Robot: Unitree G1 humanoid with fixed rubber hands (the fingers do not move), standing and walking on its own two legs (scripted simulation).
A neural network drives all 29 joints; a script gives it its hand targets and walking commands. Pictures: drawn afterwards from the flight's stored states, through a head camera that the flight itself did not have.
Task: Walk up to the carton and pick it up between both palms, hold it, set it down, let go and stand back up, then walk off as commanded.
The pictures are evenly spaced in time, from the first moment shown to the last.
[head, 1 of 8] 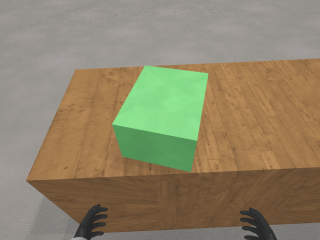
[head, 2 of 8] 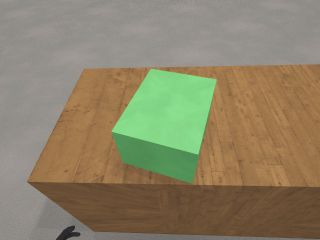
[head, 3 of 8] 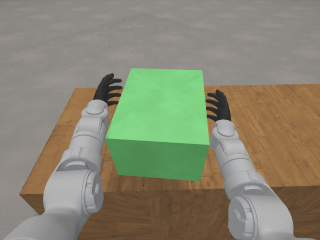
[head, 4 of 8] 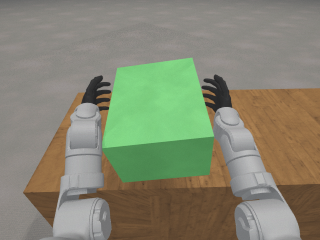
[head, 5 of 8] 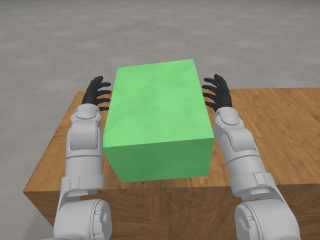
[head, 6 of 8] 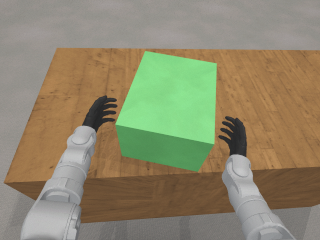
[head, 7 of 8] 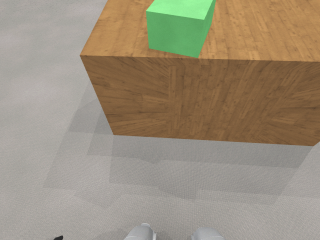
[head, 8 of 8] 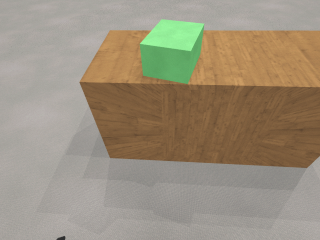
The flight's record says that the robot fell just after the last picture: no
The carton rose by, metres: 0.17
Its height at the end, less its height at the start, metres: +0.00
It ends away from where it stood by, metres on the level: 0.01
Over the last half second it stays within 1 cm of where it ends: yes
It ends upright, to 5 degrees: yes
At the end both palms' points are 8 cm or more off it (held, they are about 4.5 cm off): yes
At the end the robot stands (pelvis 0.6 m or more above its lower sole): yes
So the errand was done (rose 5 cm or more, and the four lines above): yes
